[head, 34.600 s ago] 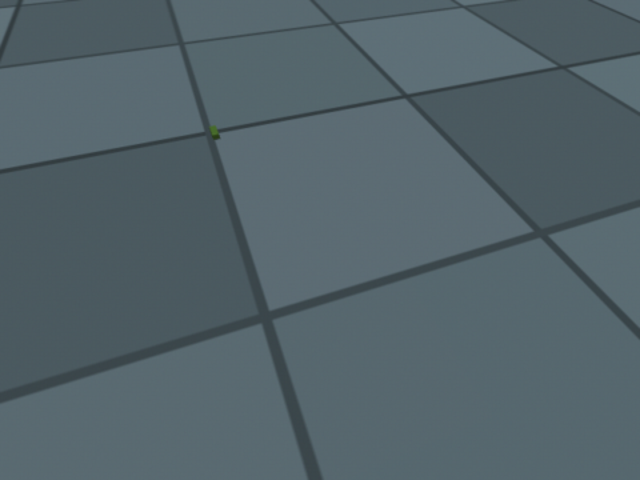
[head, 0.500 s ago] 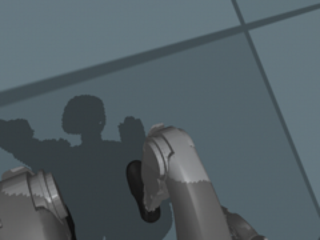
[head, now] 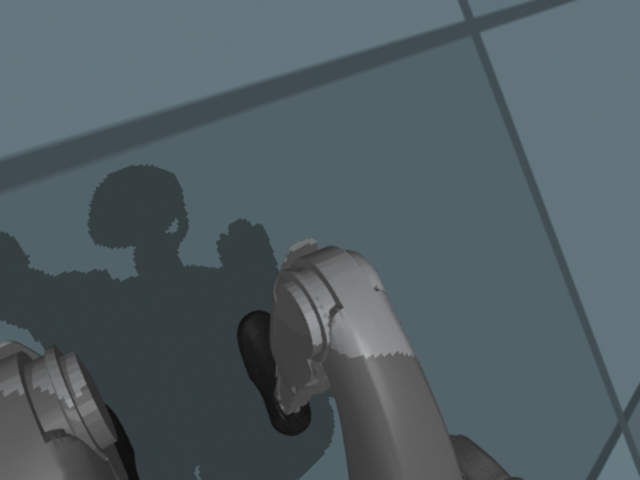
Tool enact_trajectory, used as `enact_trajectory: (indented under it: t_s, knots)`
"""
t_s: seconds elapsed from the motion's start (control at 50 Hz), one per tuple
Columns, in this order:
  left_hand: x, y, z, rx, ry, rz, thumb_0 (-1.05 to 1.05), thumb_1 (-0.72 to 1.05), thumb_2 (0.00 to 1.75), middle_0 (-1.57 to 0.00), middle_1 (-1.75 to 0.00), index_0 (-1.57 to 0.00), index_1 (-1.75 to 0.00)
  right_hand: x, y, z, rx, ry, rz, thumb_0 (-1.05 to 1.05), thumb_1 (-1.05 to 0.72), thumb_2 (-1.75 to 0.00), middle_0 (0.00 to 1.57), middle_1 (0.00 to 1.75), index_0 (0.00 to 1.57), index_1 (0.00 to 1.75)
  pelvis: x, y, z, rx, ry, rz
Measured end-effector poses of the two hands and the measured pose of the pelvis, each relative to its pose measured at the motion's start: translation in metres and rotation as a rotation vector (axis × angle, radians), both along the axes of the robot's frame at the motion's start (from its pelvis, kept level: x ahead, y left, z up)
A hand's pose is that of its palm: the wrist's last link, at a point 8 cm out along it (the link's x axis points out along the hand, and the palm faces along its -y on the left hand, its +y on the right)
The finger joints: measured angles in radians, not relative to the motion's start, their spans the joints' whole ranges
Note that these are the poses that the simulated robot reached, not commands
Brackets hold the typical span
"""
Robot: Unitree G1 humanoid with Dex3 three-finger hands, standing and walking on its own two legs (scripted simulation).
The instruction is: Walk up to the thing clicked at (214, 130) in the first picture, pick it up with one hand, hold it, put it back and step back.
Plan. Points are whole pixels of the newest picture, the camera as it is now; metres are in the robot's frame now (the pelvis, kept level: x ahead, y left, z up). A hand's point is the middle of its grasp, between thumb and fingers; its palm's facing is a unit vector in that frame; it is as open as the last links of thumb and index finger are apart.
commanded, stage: rest palm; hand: left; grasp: from above
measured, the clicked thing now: out of the picture +0.47 +0.36 -0.29
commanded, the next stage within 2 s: close in 0.76 s
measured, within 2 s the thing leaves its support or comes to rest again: neither
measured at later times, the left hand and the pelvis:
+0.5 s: hand out of the picture +0.45 +0.35 -0.25, palm faces -0.43 -0.18 -0.89, open 13.7 cm; pelvis +0.00 +0.00 +0.00, yaw -1 degrees
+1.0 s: hand out of the picture +0.44 +0.36 -0.26, palm faces -0.45 -0.18 -0.88, open 13.1 cm; pelvis +0.00 +0.00 +0.00, yaw -1 degrees
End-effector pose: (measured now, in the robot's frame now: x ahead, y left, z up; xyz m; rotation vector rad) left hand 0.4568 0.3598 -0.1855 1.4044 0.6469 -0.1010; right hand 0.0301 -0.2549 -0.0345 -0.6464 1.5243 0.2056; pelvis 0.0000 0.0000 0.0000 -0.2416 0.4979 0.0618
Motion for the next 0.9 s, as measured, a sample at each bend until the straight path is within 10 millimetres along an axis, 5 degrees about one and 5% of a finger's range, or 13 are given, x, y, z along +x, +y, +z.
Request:
enact_trajectory:
  t_s: [0.28,0.9]
  knots:
    - [-0.005,-0.001,-0.005,0.011,-0.008,-0.012,0.00,-0.45,0.93,-0.15,-0.88,-0.13,-0.90,0.019,0.001,0.004,0.009,-0.044,0.071,0.00,-0.89,-0.89,0.20,0.30,0.20,0.29,-0.002,0.001,0.000,-0.008,-0.013,-0.001]
    - [-0.004,-0.001,-0.011,0.013,-0.003,0.023,0.00,-0.38,0.87,-0.18,-0.87,-0.18,-0.88,0.001,0.008,0.008,0.027,-0.005,0.055,0.00,-0.90,-0.90,0.20,0.30,0.20,0.29,-0.003,0.003,0.003,-0.025,-0.018,-0.013]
